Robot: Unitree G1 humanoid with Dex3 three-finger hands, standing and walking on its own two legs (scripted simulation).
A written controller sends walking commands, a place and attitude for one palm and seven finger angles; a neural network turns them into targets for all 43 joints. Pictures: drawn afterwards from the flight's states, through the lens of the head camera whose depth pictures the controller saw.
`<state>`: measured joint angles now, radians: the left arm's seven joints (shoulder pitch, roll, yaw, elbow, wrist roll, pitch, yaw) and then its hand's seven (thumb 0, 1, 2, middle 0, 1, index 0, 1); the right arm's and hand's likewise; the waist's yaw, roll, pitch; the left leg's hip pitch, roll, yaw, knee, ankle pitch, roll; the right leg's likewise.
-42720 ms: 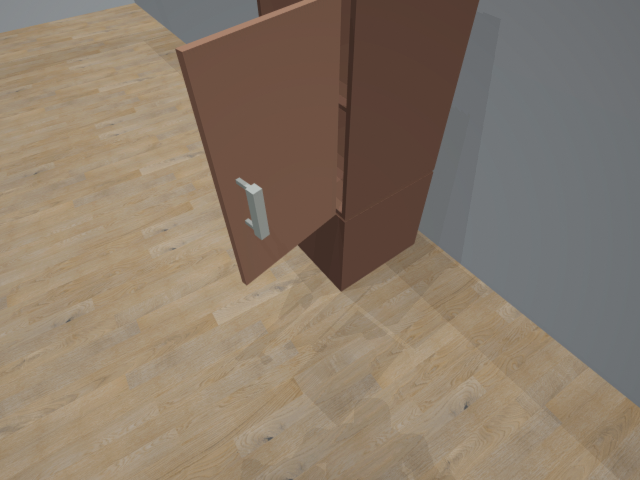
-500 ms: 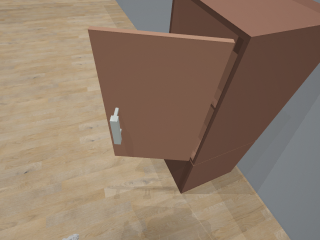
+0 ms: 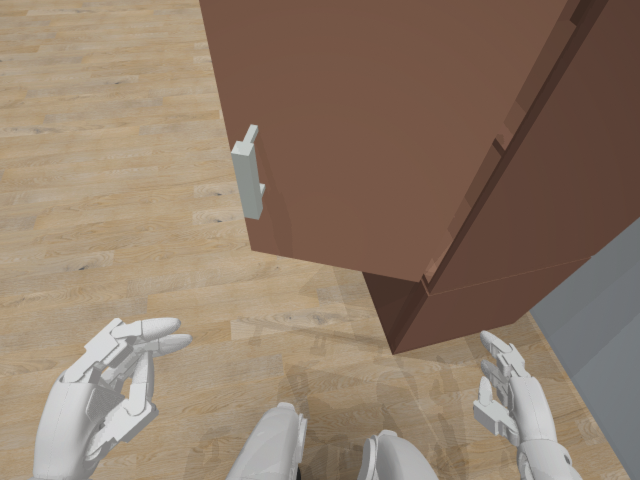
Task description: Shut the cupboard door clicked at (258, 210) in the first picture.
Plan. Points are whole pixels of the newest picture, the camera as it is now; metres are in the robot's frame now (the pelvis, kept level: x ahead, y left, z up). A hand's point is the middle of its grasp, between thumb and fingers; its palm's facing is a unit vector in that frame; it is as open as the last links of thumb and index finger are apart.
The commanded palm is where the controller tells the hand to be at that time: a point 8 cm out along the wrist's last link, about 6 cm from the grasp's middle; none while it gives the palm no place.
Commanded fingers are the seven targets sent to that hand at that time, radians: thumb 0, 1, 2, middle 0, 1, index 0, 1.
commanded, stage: raise the hand and make a fist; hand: left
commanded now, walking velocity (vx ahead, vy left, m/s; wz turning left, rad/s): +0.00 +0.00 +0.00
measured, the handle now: (252, 173) +0.50 +0.17 +0.05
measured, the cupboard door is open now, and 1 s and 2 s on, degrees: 64 64 64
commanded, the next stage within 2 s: bring the fist close to the handle in 1.34 s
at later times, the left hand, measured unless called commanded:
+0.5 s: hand (186, 371) +0.22 +0.18 +0.04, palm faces -0.13 -0.99 +0.01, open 3.3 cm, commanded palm +0.19 +0.25 +0.06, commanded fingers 0.00 0.90 0.90 -1.19 -1.38 -1.19 -1.38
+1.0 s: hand (152, 335) +0.24 +0.22 +0.07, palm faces -0.05 -1.00 -0.04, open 3.1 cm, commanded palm +0.22 +0.27 +0.06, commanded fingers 0.00 0.90 0.90 -1.30 -1.50 -1.30 -1.50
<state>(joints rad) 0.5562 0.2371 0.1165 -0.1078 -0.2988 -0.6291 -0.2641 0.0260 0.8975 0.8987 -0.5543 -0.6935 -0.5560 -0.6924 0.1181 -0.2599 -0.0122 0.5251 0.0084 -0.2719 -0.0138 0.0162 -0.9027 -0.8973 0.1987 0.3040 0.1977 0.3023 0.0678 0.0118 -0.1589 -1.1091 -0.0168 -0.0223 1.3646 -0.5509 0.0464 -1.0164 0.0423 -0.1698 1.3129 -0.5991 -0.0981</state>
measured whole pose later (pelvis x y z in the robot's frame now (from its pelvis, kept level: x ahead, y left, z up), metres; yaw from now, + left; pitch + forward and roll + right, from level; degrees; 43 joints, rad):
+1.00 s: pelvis +0.01 +0.03 +0.01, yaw -2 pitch +19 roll -5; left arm 0.38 0.27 0.14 -0.03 -0.29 -0.47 -0.25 0.02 0.90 0.90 -1.29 -1.50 -1.29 -1.50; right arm 0.22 -0.24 0.02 0.50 0.02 -0.15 -0.01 0.02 -0.90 -0.90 0.20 0.30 0.20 0.30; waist 0.00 0.04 -0.19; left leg -1.10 -0.02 0.01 1.30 -0.54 0.09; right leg -1.01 0.05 -0.13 1.23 -0.56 -0.05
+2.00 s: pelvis +0.02 +0.01 +0.02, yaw -2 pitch +21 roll -3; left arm 0.04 0.25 0.11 0.27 -0.23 -0.41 -0.19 0.02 0.90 0.90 -1.30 -1.50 -1.30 -1.50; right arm 0.25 -0.26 0.02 0.54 0.03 -0.07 0.00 0.02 -0.90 -0.90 0.20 0.30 0.20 0.30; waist -0.02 0.04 -0.20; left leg -1.09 -0.01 0.03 1.27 -0.54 0.07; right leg -1.02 0.06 -0.11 1.23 -0.57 -0.07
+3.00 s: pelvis +0.01 +0.00 +0.02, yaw -3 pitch +21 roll -1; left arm -0.35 0.23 0.13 0.70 -0.16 -0.53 -0.13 0.02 0.89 0.90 -1.30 -1.50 -1.30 -1.50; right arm 0.23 -0.26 0.00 0.61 0.02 0.00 0.02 0.01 -0.90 -0.90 0.20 0.30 0.20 0.30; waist -0.05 0.02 -0.18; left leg -1.10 0.00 0.05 1.24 -0.52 0.05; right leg -1.05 0.06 -0.09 1.23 -0.55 -0.08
